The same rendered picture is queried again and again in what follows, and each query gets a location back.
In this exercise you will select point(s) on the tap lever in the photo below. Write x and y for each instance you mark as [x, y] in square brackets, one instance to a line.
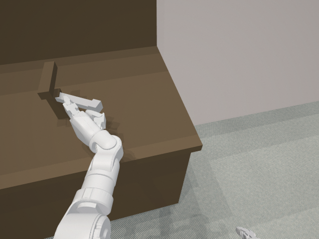
[94, 105]

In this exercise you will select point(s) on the right robot hand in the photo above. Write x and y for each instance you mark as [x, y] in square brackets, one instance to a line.
[245, 234]

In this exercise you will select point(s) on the left robot forearm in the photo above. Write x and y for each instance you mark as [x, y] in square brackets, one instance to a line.
[95, 195]

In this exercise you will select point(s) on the robot left upper arm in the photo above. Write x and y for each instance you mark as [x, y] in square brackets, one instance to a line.
[84, 226]

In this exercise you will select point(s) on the counter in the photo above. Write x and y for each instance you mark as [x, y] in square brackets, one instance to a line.
[92, 49]

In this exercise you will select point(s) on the left robot hand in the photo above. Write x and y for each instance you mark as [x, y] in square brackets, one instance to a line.
[85, 124]

